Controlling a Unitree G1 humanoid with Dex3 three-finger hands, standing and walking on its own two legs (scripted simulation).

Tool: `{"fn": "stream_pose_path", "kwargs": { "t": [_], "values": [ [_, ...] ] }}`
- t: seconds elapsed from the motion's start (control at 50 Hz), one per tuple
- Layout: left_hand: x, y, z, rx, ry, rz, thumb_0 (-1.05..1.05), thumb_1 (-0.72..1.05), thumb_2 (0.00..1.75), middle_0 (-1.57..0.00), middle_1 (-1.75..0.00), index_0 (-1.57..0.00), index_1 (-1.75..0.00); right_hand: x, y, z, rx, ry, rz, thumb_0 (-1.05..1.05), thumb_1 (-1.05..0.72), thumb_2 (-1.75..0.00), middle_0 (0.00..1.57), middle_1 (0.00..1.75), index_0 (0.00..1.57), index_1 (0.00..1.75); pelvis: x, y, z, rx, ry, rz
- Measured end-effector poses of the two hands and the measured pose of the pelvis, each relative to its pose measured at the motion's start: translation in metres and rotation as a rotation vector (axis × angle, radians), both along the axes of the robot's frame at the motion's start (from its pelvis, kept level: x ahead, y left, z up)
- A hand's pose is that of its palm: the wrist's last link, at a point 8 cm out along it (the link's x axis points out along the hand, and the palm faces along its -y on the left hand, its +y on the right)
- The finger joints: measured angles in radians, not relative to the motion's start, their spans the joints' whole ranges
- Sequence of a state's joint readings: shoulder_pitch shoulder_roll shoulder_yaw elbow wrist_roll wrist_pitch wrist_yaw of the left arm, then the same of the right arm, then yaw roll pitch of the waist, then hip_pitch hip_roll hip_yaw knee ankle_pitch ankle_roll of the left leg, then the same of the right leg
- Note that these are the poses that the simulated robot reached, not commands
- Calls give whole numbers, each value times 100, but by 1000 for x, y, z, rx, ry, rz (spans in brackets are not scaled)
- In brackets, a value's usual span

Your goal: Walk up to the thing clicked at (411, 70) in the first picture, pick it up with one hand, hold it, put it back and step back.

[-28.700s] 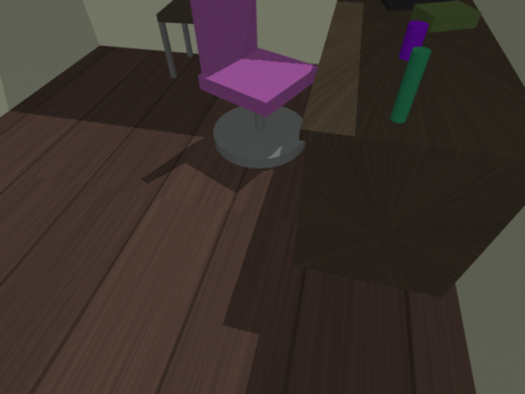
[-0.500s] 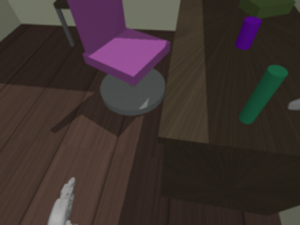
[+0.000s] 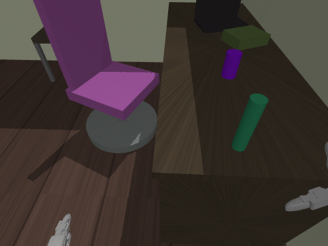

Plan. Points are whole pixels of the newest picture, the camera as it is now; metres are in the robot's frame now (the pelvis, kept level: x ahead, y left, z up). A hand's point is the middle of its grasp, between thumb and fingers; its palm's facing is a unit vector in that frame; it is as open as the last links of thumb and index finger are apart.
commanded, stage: sink last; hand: right
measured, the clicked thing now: (247, 125) +0.43 -0.23 +0.07
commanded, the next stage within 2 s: home in 0.60 s
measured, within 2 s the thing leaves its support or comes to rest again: neither
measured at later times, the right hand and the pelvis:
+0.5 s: hand out of the picture +0.13 -0.25 +0.11, palm faces +0.43 +0.80 -0.41, open 17.6 cm; pelvis -0.04 +0.02 +0.00, yaw -2 degrees
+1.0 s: hand out of the picture +0.12 -0.24 +0.04, palm faces +0.34 +0.88 -0.33, open 17.4 cm; pelvis -0.05 +0.01 +0.00, yaw -2 degrees
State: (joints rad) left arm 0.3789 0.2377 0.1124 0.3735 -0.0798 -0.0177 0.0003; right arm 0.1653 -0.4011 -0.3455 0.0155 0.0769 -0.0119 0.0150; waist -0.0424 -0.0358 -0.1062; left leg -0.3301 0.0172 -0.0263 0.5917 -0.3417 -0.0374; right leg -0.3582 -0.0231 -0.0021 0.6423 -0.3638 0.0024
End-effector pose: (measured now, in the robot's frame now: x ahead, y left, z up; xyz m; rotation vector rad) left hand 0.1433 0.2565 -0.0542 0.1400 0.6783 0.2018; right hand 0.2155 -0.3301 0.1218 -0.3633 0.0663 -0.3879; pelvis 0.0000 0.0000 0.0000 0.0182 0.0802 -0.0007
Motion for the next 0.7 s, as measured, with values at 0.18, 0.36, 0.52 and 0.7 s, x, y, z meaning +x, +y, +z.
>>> {"fn": "stream_pose_path", "kwargs": {
  "t": [0.18,0.36,0.52,0.7],
  "values": [
    [-10,15,-13,43,49,42,-1,-52,6,-6,-5,-6,-5,-79,25,14,-73,-4,-44,-2,57,-4,7,5,7,5,-15,7,-1,-4,-45,-22],
    [-6,9,-2,17,-76,-6,-1,-51,5,-6,-5,-6,-5,-123,54,-2,-8,9,-47,-2,57,-4,6,5,6,5,-31,18,-2,-26,-85,-39],
    [-41,32,-15,50,-13,35,-1,-50,4,-6,-5,-7,-4,-132,42,16,-104,-57,-66,-2,58,-4,6,5,6,6,-46,26,-3,-33,-103,-39],
    [-45,27,-13,63,-17,0,-1,-51,5,-6,-5,-6,-5,-134,30,25,-164,-104,-71,-2,55,-5,6,5,6,5,-55,24,-1,-30,-108,-29]
  ]
}}
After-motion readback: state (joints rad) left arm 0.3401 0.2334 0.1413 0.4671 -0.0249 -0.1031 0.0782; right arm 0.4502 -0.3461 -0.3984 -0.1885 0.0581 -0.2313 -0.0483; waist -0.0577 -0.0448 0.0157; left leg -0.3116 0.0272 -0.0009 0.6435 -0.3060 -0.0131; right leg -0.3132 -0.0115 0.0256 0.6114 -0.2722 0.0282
